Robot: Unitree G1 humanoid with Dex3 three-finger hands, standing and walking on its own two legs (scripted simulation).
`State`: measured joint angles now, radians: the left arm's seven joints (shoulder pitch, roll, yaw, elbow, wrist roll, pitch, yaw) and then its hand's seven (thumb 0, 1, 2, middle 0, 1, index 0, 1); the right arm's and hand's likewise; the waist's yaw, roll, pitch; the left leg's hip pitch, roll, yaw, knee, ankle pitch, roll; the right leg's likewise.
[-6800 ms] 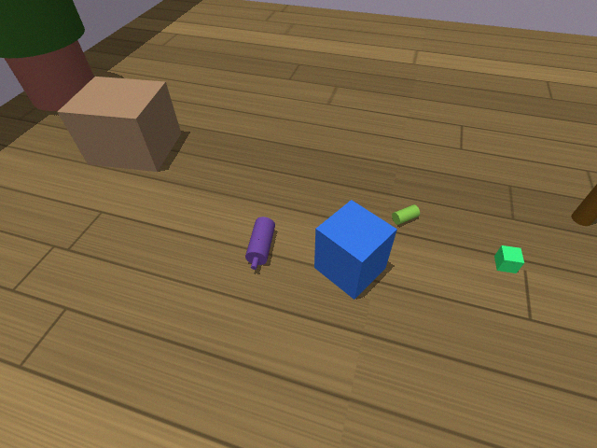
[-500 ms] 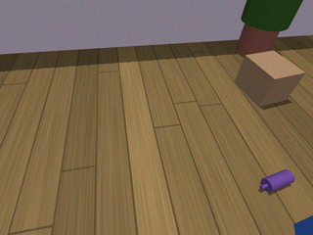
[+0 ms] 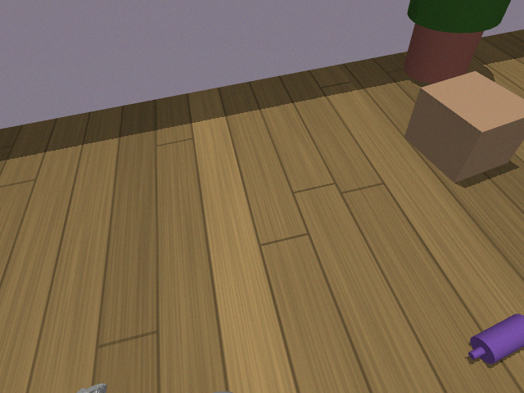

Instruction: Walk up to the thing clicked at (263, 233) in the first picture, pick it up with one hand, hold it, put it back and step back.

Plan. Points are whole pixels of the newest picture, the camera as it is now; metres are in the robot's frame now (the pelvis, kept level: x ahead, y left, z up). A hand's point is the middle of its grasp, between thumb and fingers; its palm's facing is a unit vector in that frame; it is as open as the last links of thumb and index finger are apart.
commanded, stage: walk up
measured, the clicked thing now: (498, 340) +0.39 -0.72 -0.72
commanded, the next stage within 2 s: none
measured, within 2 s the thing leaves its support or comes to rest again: neither
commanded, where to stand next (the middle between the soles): +0.71 +0.00 m, yaw +0 degrees
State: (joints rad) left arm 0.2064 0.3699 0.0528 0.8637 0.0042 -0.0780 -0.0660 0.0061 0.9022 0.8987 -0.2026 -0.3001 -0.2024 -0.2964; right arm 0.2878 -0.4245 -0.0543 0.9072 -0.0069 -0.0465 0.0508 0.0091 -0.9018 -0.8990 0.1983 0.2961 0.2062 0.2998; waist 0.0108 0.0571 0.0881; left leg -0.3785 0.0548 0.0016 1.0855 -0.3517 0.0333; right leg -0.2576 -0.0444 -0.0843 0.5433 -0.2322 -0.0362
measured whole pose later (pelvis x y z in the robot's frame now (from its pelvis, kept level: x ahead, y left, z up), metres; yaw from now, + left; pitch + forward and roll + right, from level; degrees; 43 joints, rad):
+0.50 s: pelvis +0.23 +0.03 +0.00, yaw -1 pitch -2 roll +1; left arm 0.30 0.45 0.05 0.90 0.01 -0.04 -0.07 0.01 0.90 0.90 -0.20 -0.30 -0.20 -0.30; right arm 0.30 -0.39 -0.04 0.83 -0.01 -0.09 0.05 0.00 -0.90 -0.90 0.20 0.30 0.21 0.30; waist 0.00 -0.07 0.09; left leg -0.19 0.03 0.12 0.48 -0.25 0.02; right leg -0.48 -0.09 0.01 0.92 -0.32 -0.02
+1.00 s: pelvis +0.41 -0.01 +0.01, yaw -10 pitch -2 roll +1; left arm 0.42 0.36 0.03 0.84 0.02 -0.05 -0.04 0.01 0.90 0.90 -0.21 -0.30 -0.20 -0.30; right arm 0.16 -0.45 -0.07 0.79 -0.03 -0.02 0.09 0.01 -0.90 -0.90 0.20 0.30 0.21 0.30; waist 0.06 0.09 0.08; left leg -0.51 0.05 -0.06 0.87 -0.29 -0.04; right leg -0.19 0.02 0.06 0.44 -0.22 -0.04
